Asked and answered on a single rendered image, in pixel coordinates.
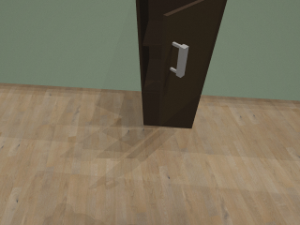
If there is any cupboard door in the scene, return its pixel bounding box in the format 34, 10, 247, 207
158, 0, 223, 125

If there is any handle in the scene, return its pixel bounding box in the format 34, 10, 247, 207
170, 42, 189, 78

